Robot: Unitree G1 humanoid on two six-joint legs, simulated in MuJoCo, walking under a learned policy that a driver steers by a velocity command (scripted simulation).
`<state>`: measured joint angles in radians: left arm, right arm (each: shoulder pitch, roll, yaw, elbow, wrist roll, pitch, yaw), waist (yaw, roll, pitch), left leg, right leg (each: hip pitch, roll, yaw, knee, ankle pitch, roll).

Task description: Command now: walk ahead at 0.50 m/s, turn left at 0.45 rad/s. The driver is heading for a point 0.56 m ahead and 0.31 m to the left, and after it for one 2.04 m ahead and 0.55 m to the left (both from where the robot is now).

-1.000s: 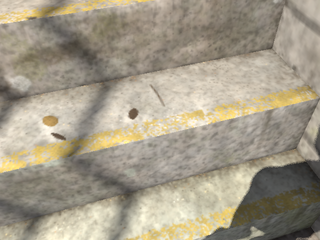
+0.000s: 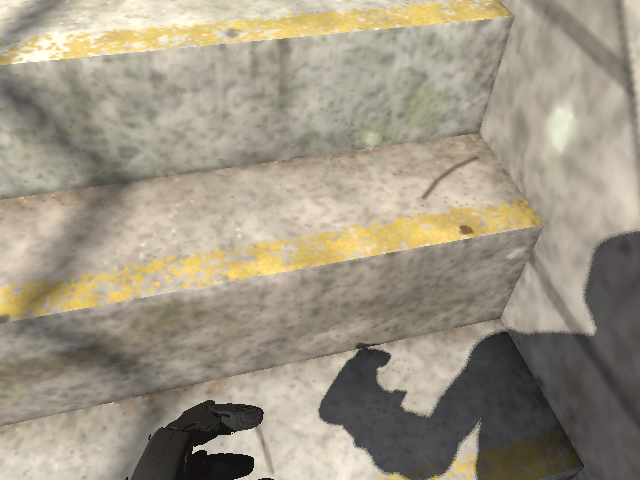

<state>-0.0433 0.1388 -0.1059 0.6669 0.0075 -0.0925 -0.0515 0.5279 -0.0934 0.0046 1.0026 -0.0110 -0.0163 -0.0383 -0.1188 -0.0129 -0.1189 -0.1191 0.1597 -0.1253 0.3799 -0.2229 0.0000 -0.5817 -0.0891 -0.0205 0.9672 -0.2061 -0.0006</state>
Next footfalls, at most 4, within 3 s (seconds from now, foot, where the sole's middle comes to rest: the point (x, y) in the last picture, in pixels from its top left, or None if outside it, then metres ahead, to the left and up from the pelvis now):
0.02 right None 0.00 -0.19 -0.79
0.34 left None -0.08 0.03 -0.78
0.62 right None -0.05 -0.27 -0.79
0.86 left None -0.05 -0.09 -0.79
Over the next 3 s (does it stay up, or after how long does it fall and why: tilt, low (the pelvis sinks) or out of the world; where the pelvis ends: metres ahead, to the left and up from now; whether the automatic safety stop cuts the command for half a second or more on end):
falls after 1.96 s (tilt)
